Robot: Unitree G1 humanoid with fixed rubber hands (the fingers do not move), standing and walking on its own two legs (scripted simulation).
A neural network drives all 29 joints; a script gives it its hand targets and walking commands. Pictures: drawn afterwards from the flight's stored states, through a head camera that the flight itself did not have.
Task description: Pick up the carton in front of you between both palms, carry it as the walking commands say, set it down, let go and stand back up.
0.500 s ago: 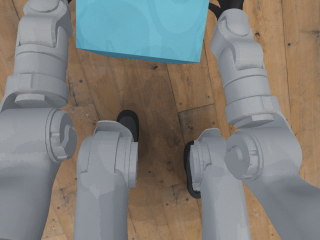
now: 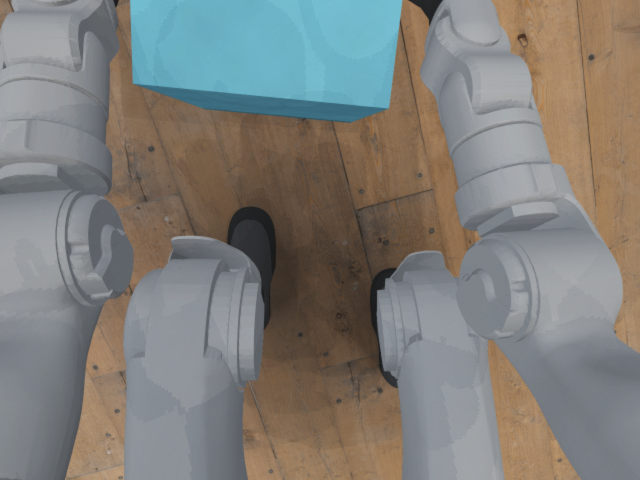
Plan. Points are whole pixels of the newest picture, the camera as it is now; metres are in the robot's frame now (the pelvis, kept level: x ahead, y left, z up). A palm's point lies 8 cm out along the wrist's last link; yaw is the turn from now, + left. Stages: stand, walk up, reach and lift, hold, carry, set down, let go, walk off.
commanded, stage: set down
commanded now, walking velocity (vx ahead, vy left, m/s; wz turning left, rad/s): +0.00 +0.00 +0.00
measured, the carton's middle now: (278, 11) +0.54 +0.13 -0.25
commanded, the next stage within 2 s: let go in 1.82 s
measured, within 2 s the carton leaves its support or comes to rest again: neither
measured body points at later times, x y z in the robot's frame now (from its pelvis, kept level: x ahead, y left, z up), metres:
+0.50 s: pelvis +0.00 +0.00 +0.00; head +0.37 +0.07 +0.23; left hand +0.54 +0.29 -0.18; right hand +0.57 -0.03 -0.18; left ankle +0.16 +0.13 -0.34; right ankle +0.10 -0.12 -0.34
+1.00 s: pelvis +0.00 +0.00 +0.02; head +0.37 +0.08 +0.26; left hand +0.55 +0.33 -0.13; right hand +0.59 -0.05 -0.12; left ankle +0.16 +0.13 -0.34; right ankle +0.10 -0.12 -0.34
